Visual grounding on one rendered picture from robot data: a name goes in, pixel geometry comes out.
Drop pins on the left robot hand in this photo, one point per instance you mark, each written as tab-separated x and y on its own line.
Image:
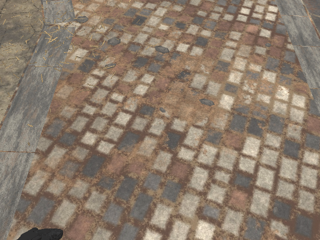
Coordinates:
42	234

